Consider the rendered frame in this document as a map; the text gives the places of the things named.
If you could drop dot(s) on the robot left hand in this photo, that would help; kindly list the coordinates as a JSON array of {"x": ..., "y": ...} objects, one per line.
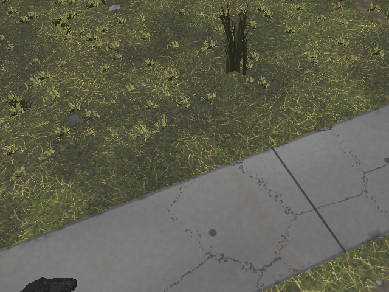
[{"x": 51, "y": 285}]

